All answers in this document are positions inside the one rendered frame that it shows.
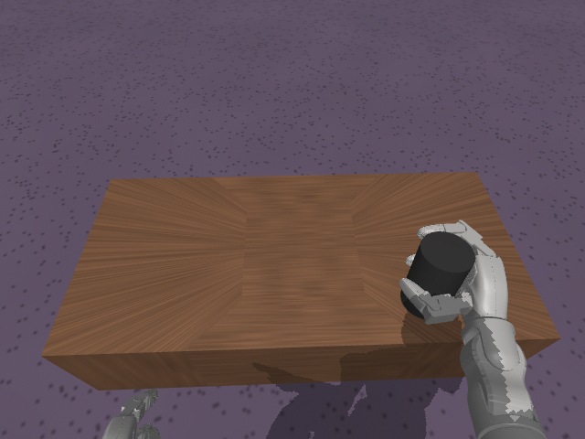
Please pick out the right robot arm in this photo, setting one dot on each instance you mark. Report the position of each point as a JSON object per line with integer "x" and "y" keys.
{"x": 495, "y": 366}

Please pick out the left robot hand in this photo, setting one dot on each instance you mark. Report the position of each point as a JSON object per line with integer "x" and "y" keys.
{"x": 124, "y": 426}

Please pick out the right robot hand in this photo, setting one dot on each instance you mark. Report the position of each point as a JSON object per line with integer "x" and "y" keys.
{"x": 484, "y": 291}

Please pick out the can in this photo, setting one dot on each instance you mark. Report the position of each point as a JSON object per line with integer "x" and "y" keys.
{"x": 441, "y": 264}

